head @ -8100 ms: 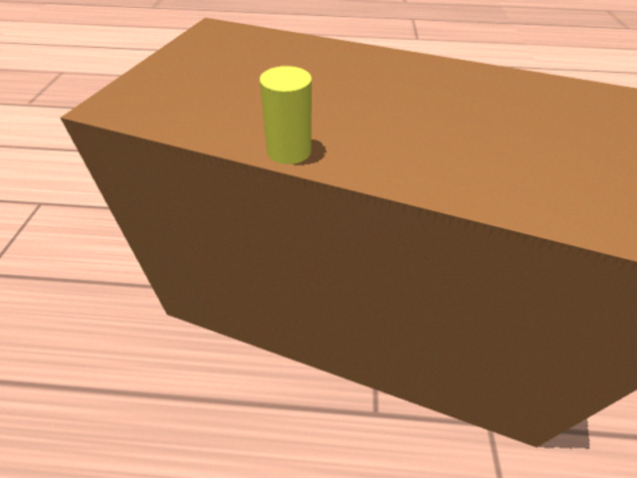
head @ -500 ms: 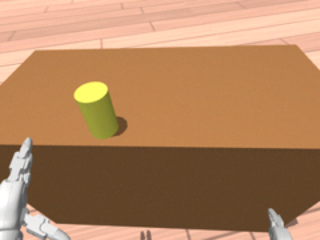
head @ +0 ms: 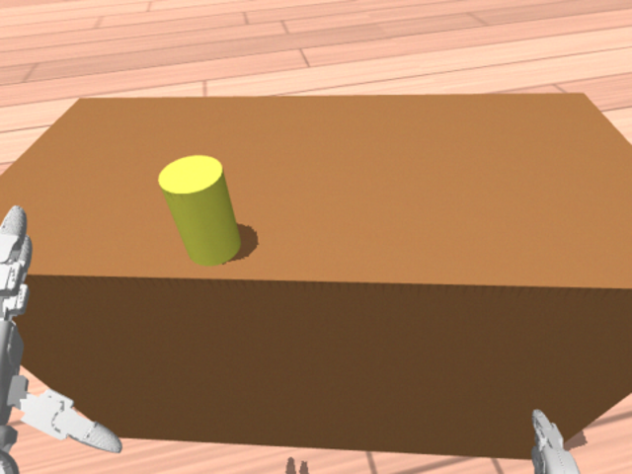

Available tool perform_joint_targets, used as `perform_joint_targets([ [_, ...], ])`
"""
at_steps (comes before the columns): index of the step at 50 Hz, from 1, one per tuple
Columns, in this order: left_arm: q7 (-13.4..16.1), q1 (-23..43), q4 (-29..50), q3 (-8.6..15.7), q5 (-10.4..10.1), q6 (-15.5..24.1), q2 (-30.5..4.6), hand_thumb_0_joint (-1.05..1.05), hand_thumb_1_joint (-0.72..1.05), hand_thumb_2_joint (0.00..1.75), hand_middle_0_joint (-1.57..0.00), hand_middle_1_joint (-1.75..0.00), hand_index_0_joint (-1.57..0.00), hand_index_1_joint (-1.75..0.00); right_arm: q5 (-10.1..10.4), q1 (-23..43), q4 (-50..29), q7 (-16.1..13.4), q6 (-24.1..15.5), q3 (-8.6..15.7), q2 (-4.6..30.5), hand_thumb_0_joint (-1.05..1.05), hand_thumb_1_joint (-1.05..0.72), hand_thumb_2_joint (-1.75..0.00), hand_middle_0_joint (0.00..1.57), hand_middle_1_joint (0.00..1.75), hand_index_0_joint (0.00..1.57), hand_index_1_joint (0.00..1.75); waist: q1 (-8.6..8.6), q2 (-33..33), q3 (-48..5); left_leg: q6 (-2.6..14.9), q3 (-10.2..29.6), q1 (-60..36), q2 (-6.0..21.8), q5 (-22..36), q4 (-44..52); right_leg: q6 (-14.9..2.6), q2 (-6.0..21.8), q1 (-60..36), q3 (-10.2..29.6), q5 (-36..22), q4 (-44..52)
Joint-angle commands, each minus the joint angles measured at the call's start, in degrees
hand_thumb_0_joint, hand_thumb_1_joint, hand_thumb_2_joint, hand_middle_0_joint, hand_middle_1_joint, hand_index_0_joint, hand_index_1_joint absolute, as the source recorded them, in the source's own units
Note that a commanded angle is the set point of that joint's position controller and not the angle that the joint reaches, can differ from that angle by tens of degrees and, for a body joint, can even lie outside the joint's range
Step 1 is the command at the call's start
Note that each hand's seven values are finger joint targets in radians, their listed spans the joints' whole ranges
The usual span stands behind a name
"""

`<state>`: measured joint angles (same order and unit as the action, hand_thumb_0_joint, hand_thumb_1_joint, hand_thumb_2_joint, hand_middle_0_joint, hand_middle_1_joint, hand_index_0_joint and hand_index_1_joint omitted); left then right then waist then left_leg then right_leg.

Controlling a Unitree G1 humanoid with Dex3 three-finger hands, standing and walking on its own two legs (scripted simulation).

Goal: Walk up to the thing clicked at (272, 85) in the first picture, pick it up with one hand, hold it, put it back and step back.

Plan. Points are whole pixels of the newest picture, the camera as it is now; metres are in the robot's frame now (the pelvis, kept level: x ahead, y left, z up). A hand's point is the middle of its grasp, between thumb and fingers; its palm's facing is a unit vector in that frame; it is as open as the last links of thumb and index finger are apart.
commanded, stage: rise first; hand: left
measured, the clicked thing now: (203, 213) +0.44 +0.20 +0.10
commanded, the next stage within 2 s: go down in 0.44 s
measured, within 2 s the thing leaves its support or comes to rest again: neither
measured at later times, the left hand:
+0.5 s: hand (47, 324) +0.19 +0.24 +0.20, palm faces +0.38 -0.80 -0.46, open 17.6 cm
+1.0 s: hand (25, 262) +0.25 +0.29 +0.21, palm faces +0.37 -0.85 -0.37, open 17.5 cm
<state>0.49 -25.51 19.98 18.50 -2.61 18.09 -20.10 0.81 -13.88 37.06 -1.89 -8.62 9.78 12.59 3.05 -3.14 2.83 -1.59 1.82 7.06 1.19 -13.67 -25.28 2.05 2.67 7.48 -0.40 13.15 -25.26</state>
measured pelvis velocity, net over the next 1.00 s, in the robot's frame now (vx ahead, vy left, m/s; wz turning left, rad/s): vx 0.01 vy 0.00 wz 0.01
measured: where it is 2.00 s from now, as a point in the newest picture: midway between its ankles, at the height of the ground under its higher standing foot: outside the picture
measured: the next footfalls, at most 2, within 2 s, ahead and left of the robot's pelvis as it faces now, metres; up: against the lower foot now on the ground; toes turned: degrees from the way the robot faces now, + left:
none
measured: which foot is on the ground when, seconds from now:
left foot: down 0.00-1.00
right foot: down 0.00-1.00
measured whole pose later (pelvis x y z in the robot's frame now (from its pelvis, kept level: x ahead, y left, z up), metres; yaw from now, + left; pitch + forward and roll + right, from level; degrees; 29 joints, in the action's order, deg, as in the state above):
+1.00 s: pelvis +0.01 +0.00 -0.01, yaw +1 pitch -2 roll +0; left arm -9.9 -5.0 5.7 29.5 -9.4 15.5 -26.2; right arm 1.3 -12.5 37.3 -3.2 -6.0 7.5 11.8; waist 1.8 -2.1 0.2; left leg -1.5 2.6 11.5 0.9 -16.3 -30.1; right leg 2.2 2.9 11.4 -1.1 15.8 -29.7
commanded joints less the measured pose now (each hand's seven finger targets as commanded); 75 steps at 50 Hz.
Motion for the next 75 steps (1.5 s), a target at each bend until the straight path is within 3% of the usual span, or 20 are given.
perform_joint_targets([
  [1,1.09,5.28,11.25,7.02,-0.74,4.26,-9.89,0.00,-0.59,0.04,-0.05,-0.06,-0.05,-0.06,0.46,3.55,-8.37,-0.07,-3.37,2.10,6.80,0.00,0.50,-0.04,0.05,0.05,0.05,0.05,0.62,1.46,-2.40,1.67,-3.41,1.94,-1.68,4.93,5.21,-1.76,-2.52,0.07,-4.17,-3.69,4.40],
  [10,0.68,6.91,13.53,7.74,-1.06,5.15,-10.20,0.00,-0.60,0.06,-0.05,-0.06,-0.04,-0.07,0.67,4.46,-10.67,0.20,-3.89,1.48,6.51,0.00,0.50,-0.05,0.05,0.05,0.05,0.05,0.69,1.05,-3.52,1.80,-3.77,1.34,-1.91,5.18,4.93,-1.75,-2.29,-0.15,-3.82,-4.01,4.33],
  [12,0.97,7.50,13.18,9.58,-1.20,5.24,-11.82,0.00,-0.60,0.07,-0.05,-0.06,-0.04,-0.07,0.67,3.71,-10.75,-0.19,-3.91,4.39,9.68,0.00,0.50,-0.05,0.05,0.05,0.05,0.05,0.31,1.34,-3.25,1.69,-3.59,1.60,-1.81,5.11,5.02,-1.77,-2.51,0.09,-4.01,-3.92,4.25],
  [24,0.79,7.80,13.96,10.67,-1.49,5.57,-12.00,0.00,-0.61,0.10,-0.06,-0.07,-0.04,-0.09,0.82,3.43,-9.49,0.32,-3.52,2.38,6.65,0.00,0.49,-0.07,0.05,0.05,0.05,0.05,0.99,0.90,-3.16,1.76,-3.88,1.64,-2.19,6.33,4.53,-1.59,-2.06,0.11,-3.73,-4.92,4.30],
  [26,0.92,8.01,13.33,11.58,-1.51,5.51,-12.71,0.00,-0.61,0.10,-0.06,-0.06,-0.04,-0.08,0.69,4.32,-11.15,-0.04,-3.69,4.26,9.23,0.00,0.49,-0.07,0.05,0.05,0.05,0.05,0.51,2.13,-4.71,1.85,-3.74,0.76,-2.10,6.89,4.41,-1.49,-2.08,-0.32,-3.69,-5.54,4.21],
  [28,-0.62,8.53,10.28,10.58,-2.56,7.44,-8.41,0.00,-0.61,0.11,-0.04,-0.04,-0.01,-0.07,-0.10,4.53,-9.95,0.76,-2.93,0.68,5.41,0.00,0.53,-0.06,0.05,0.05,0.05,0.05,-0.01,6.07,-5.52,1.68,-3.34,3.10,-1.82,6.48,1.69,-1.23,-2.24,1.14,-3.95,-4.77,1.81],
  [29,0.65,9.07,13.60,13.93,-1.67,6.63,-15.04,0.00,-0.61,0.07,-0.05,-0.10,-0.05,-0.09,0.86,5.88,-12.73,-0.09,-3.39,5.07,9.85,0.00,0.51,-0.05,0.05,0.05,0.05,0.05,1.74,-0.10,-4.53,1.59,-3.81,1.20,-2.47,6.68,4.47,-1.70,-1.85,-0.46,-3.73,-4.96,3.87],
  [30,-0.76,9.80,9.45,11.39,-2.64,8.08,-9.33,0.00,-0.61,0.07,-0.05,-0.07,-0.05,-0.08,-0.30,3.90,-9.67,0.58,-2.71,1.68,6.53,0.00,0.49,-0.06,0.05,0.05,0.05,0.05,-0.36,5.33,-4.78,1.55,-3.50,3.29,-1.85,5.49,1.84,-1.32,-2.23,1.77,-3.88,-3.79,1.95],
  [32,-1.70,11.61,8.57,12.89,-3.12,8.66,-11.36,0.00,-0.61,0.08,-0.06,-0.08,-0.05,-0.09,-0.35,5.00,-11.84,0.43,-2.08,3.96,9.23,0.00,0.50,-0.06,0.05,0.05,0.05,0.05,-0.57,3.22,-6.88,1.35,-3.46,3.03,-2.12,5.97,1.52,-1.43,-1.97,1.83,-3.44,-4.41,1.31],
  [34,-2.36,13.49,8.98,13.11,-3.29,8.81,-12.21,0.00,-0.61,0.07,-0.06,-0.07,-0.06,-0.08,-0.20,4.02,-11.27,0.59,-1.78,2.03,6.82,0.00,0.51,-0.05,0.05,0.05,0.05,0.05,-0.34,1.55,-5.88,1.32,-3.50,3.54,-2.24,5.27,1.30,-1.43,-1.85,2.53,-3.62,-3.75,0.98],
  [36,-2.68,14.65,7.48,14.00,-3.23,7.98,-13.56,0.00,-0.60,0.07,-0.06,-0.07,-0.06,-0.08,-0.18,3.99,-10.38,0.28,-1.02,3.84,8.45,0.00,0.51,-0.05,0.05,0.05,0.05,0.05,-0.74,0.00,-6.56,1.15,-3.41,3.55,-2.31,6.45,1.01,-1.47,-1.79,2.79,-3.52,-5.11,0.31],
  [43,-5.99,26.11,3.39,16.35,-5.50,3.99,-18.01,0.00,-0.57,0.07,-0.06,-0.05,-0.05,-0.06,0.22,5.49,-9.91,-0.52,-0.21,0.95,6.17,0.00,0.51,-0.06,0.05,0.05,0.05,0.05,-1.39,-0.80,-7.89,1.38,-2.93,4.03,-2.33,6.77,0.11,-1.34,-1.56,2.89,-3.33,-6.12,-0.04],
  [50,-13.20,35.05,-11.85,18.69,-10.34,-3.55,-23.68,0.00,-0.57,0.09,-0.04,-0.05,-0.04,-0.06,1.16,7.62,-7.97,-2.69,-0.31,0.19,8.47,0.00,0.51,-0.06,0.05,0.05,0.05,0.05,-1.90,0.51,-8.20,1.74,-2.52,4.95,-2.19,4.25,0.99,-1.53,-1.73,4.16,-3.22,-3.62,1.10],
  [52,-15.38,40.33,-12.02,19.09,-11.28,-5.44,-25.46,0.00,-0.55,0.09,-0.04,-0.05,-0.04,-0.06,1.33,8.99,-9.52,-2.77,-0.78,-2.56,6.60,0.00,0.52,-0.06,0.05,0.05,0.05,0.05,-1.37,0.30,-10.43,1.72,-2.32,4.55,-2.09,6.45,0.71,-1.67,-1.79,3.11,-3.57,-5.28,0.85],
  [56,-19.59,42.81,-16.36,19.86,-12.79,-8.72,-27.06,0.00,-0.53,0.09,-0.04,-0.04,-0.03,-0.05,1.38,5.59,-8.59,-3.39,-1.11,-1.85,8.50,0.00,0.52,-0.06,0.05,0.05,0.05,0.05,-1.46,-0.74,-14.10,1.61,-2.36,3.05,-2.10,10.71,0.04,-1.69,-1.70,2.38,-3.10,-9.08,0.15],
  [63,-22.26,50.83,-16.94,21.04,-12.18,-10.87,-30.52,0.00,-0.46,0.11,-0.03,-0.03,-0.02,-0.04,1.13,4.63,-8.87,-4.03,-2.51,-3.97,6.58,0.00,0.52,-0.06,0.05,0.05,0.05,0.05,-0.68,-3.89,-17.02,1.35,-2.58,1.89,-2.12,15.32,-0.95,-2.00,-1.91,2.28,-3.22,-12.63,-0.88],
  [64,-22.40,46.66,-24.93,20.99,-11.60,-12.09,-29.77,0.00,-0.47,0.11,-0.03,-0.03,-0.02,-0.04,0.90,4.28,-9.54,-4.28,-2.38,-2.40,9.41,0.00,0.52,-0.06,0.05,0.05,0.05,0.05,-1.39,-1.04,-15.24,1.35,-2.36,2.60,-1.80,14.77,-0.80,-1.95,-2.10,3.27,-3.13,-11.75,-0.83],
  [69,-22.98,54.15,-15.98,21.13,-11.46,-12.01,-31.61,0.00,-0.49,0.10,-0.03,-0.02,-0.02,-0.04,0.75,4.29,-8.66,-3.70,-3.28,-5.04,6.34,0.00,0.52,-0.06,0.05,0.05,0.05,0.05,-0.27,-6.43,-16.04,0.70,-2.18,2.55,-1.41,15.99,-0.66,-2.37,-2.47,3.54,-3.44,-11.65,-1.35],
  [70,-23.00,51.66,-20.34,22.19,-11.15,-12.32,-32.67,0.00,-0.50,0.10,-0.03,-0.02,-0.02,-0.03,0.63,3.53,-9.09,-4.07,-3.27,-2.15,9.87,0.00,0.51,-0.06,0.05,0.05,0.05,0.05,-1.13,-4.99,-16.66,0.53,-1.69,2.01,-0.76,17.52,-0.81,-2.48,-2.83,3.55,-3.60,-12.04,-1.82],
  [75,-24.11,55.59,-18.96,20.97,-12.08,-13.38,-31.72,0.00,-0.53,0.08,-0.04,-0.02,-0.03,-0.03,0.33,4.49,-6.34,-4.33,-3.91,-4.45,6.32,0.00,0.52,-0.06,0.05,0.05,0.05,0.05,-1.14,-4.90,-17.84,1.18,-2.32,1.92,-1.57,18.29,-2.02,-1.96,-2.24,3.41,-3.16,-15.17,-1.72],
])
